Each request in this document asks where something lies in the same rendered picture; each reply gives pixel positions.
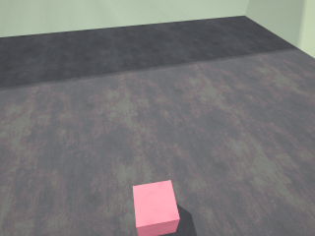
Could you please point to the carton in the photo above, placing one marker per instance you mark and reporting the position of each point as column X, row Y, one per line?
column 156, row 211

